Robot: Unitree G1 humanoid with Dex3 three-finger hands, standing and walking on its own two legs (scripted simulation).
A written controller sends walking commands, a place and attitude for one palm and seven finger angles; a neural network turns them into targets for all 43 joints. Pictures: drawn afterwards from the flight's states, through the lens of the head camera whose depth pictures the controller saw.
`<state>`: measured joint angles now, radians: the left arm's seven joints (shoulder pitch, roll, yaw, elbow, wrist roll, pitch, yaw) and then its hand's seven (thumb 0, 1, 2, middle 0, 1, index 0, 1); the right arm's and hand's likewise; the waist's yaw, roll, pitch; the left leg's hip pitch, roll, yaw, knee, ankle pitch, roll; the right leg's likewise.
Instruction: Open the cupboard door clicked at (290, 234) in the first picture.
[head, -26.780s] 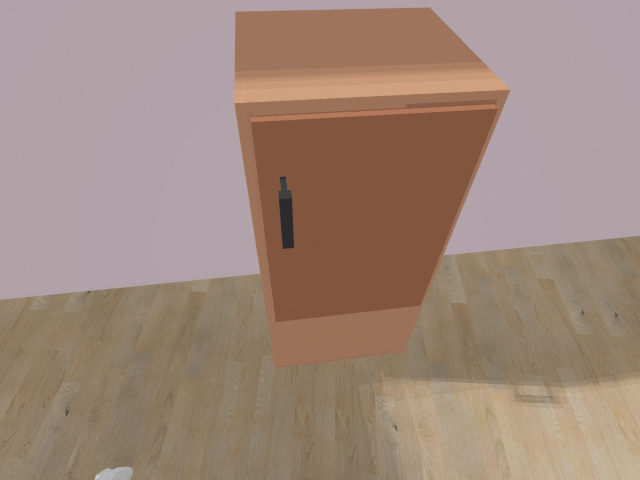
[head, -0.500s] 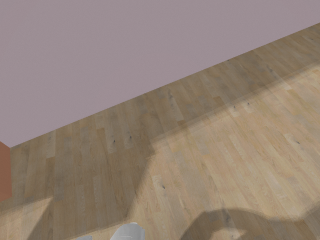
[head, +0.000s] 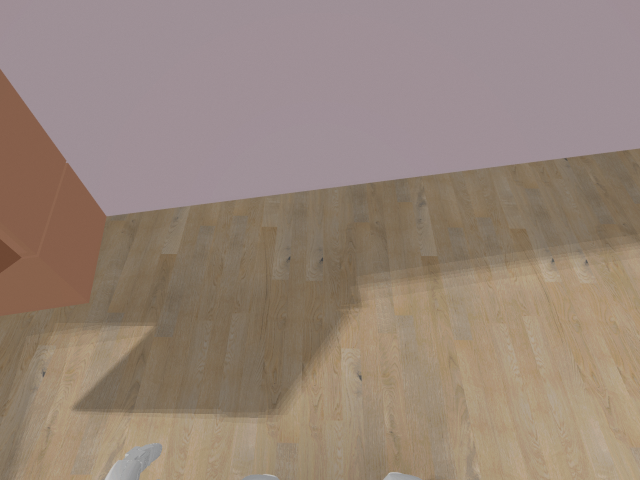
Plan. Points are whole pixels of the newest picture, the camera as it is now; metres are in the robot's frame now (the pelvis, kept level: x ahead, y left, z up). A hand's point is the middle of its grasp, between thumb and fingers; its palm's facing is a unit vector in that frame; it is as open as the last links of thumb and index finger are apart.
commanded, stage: turn to face it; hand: left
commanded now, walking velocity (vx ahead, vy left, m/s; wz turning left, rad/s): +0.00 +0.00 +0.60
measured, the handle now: out of the picture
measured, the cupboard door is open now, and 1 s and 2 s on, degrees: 45 45 45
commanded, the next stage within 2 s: take the last steps up to it in 1.60 s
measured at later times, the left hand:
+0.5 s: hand out of the picture -0.02 +0.22 -0.19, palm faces +0.35 -0.91 -0.24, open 7.4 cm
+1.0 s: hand out of the picture +0.01 +0.18 -0.14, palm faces +0.55 -0.79 -0.28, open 7.4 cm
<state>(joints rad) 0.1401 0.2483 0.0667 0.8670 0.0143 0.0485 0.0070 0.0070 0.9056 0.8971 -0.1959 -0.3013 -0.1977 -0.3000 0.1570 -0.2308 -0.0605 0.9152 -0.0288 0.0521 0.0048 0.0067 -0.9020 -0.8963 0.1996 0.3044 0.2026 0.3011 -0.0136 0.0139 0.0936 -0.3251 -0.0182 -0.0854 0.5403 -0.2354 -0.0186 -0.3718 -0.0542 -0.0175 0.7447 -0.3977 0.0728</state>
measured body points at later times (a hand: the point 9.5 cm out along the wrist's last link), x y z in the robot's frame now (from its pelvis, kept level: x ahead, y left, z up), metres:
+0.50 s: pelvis +0.00 +0.00 -0.01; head +0.05 +0.04 +0.44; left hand -0.04 +0.27 -0.17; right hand +0.20 -0.21 -0.13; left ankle -0.02 +0.10 -0.73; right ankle +0.01 -0.14 -0.70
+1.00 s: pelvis +0.03 -0.04 +0.01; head +0.09 -0.04 +0.45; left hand -0.02 +0.22 -0.12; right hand +0.23 -0.23 -0.15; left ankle -0.06 +0.06 -0.64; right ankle +0.08 -0.14 -0.73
